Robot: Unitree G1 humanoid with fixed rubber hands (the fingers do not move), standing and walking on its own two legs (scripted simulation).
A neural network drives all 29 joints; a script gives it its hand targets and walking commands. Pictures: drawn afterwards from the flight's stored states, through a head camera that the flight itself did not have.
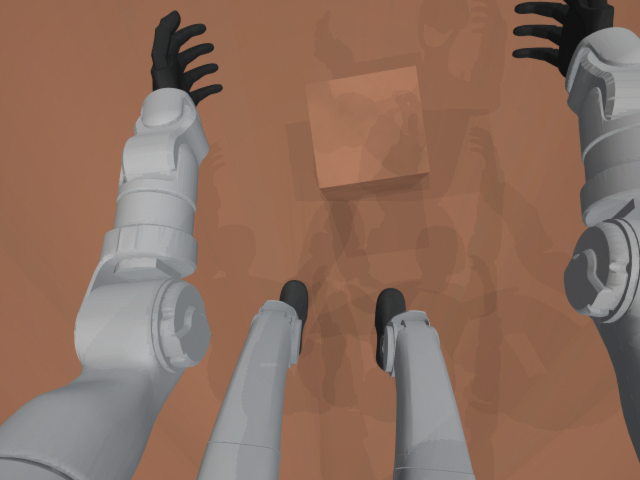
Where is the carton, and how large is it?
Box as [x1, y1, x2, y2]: [305, 66, 429, 200]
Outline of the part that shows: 415,66 305,85 318,183 320,190 327,200 407,189 414,185 429,172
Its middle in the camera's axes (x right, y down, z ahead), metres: +0.10 -0.22 +0.85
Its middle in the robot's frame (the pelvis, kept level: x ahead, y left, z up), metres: +0.56 -0.01 -0.54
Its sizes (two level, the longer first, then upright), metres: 0.210 0.200 0.250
